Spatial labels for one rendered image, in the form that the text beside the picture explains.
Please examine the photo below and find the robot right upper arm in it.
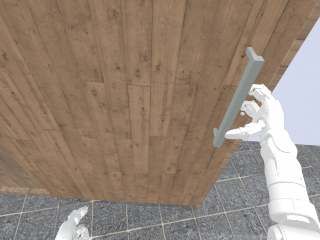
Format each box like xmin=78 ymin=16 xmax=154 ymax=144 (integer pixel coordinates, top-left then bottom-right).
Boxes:
xmin=267 ymin=224 xmax=320 ymax=240

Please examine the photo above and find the wardrobe door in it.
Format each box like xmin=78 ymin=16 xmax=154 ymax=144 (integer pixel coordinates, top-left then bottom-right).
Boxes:
xmin=0 ymin=0 xmax=318 ymax=206
xmin=0 ymin=140 xmax=45 ymax=189

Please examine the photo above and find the handle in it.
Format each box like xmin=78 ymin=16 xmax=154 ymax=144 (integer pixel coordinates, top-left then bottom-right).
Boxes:
xmin=213 ymin=47 xmax=265 ymax=147

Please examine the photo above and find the right robot forearm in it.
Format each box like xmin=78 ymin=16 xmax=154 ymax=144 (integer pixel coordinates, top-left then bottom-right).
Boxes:
xmin=259 ymin=128 xmax=320 ymax=233

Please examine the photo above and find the robot right hand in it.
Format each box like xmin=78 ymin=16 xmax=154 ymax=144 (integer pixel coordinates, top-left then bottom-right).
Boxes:
xmin=225 ymin=84 xmax=284 ymax=141

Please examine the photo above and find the robot left hand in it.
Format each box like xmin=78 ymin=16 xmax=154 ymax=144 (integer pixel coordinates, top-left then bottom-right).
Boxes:
xmin=55 ymin=206 xmax=92 ymax=240

